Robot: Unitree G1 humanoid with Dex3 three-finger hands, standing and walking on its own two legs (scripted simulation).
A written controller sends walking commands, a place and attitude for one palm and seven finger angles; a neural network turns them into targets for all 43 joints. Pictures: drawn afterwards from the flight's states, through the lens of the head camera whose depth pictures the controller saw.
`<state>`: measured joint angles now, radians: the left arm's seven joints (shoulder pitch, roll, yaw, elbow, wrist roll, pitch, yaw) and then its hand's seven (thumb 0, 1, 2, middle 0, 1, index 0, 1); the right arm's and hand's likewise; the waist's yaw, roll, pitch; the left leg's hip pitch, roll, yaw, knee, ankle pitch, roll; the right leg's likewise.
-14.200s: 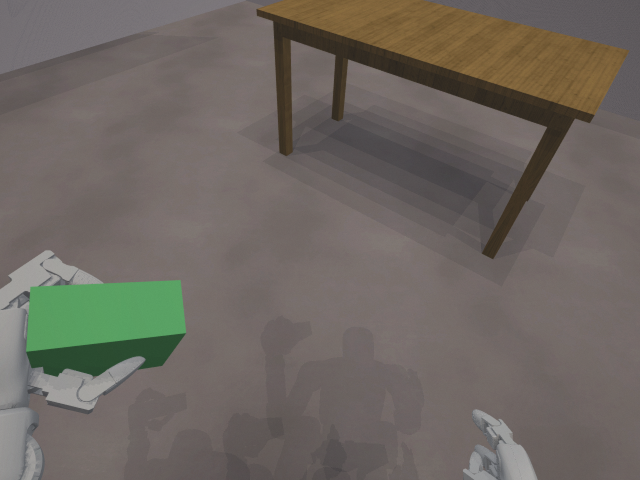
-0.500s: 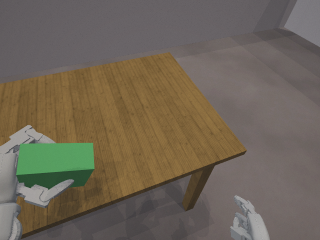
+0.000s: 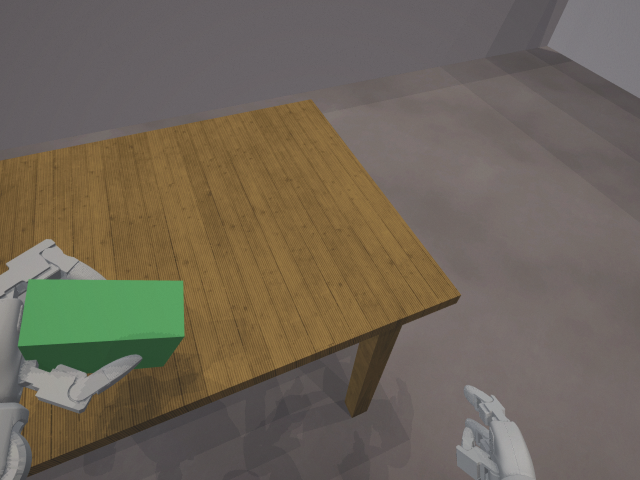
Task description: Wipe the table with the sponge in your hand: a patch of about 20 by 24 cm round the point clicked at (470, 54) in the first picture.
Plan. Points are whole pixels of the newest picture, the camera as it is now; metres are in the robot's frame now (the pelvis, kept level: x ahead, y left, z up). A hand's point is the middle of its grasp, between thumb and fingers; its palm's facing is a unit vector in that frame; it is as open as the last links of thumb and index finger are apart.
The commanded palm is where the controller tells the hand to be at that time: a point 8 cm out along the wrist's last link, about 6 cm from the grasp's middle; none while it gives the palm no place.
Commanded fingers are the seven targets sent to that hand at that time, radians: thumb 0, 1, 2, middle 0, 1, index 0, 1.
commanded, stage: shuffle to correct the standing spot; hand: left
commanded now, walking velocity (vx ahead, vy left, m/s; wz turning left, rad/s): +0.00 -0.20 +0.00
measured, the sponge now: (129, 329) +0.23 +0.20 +0.13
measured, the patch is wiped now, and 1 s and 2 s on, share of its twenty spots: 0.00 0.00 0.00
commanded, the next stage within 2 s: come to a stop and stand still in 0.02 s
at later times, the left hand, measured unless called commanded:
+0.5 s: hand (116, 337) +0.21 +0.20 +0.15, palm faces +0.36 -0.84 -0.41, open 9.6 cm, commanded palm +0.16 +0.25 +0.17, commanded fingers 0.00 0.10 1.30 -1.20 -1.60 -1.20 -1.60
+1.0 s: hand (17, 355) +0.19 +0.29 +0.14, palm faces +0.35 -0.85 -0.39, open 9.6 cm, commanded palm +0.14 +0.31 +0.17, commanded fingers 0.00 0.10 1.30 -1.20 -1.60 -1.20 -1.60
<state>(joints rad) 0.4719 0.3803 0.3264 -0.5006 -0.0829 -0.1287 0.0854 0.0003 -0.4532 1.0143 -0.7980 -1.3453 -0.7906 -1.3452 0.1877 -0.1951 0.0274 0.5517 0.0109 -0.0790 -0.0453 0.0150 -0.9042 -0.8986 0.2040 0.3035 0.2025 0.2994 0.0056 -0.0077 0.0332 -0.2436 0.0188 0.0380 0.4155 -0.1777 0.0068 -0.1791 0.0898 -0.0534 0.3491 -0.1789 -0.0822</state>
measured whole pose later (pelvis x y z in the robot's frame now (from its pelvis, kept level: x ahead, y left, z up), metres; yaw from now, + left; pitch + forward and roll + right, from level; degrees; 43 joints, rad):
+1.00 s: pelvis -0.02 +0.03 -0.01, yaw +0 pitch -2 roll -2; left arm 0.41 0.43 0.35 -0.46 -0.03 -0.21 0.09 0.00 -0.45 1.02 -0.80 -1.35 -0.79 -1.34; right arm 0.25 -0.19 0.02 0.59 0.00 -0.13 -0.04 0.02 -0.91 -0.90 0.20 0.30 0.20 0.30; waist 0.04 -0.07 0.08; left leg -0.28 -0.03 0.03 0.51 -0.20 0.07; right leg -0.23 0.06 -0.05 0.46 -0.23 -0.04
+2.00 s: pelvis -0.03 +0.10 +0.00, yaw +1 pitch -1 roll -2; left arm 0.42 0.39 0.35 -0.45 -0.01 -0.22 0.08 0.00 -0.45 1.02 -0.79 -1.35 -0.79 -1.35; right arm 0.22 -0.19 0.02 0.56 0.00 -0.10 -0.02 0.01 -0.90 -0.90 0.20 0.30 0.20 0.30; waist 0.03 -0.02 0.06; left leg -0.22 -0.13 0.06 0.32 -0.10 0.07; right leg -0.18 0.01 0.00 0.38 -0.19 -0.01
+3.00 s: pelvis -0.02 +0.00 +0.00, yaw +0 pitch +1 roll +0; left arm 0.45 0.38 0.35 -0.45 -0.06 -0.16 0.07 0.00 -0.45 1.02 -0.79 -1.35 -0.79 -1.35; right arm 0.21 -0.20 0.01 0.56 0.01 -0.07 -0.03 0.01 -0.90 -0.90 0.20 0.30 0.20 0.30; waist 0.02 -0.01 0.02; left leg -0.27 -0.02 0.03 0.41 -0.15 0.03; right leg -0.17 0.12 -0.04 0.34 -0.19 -0.11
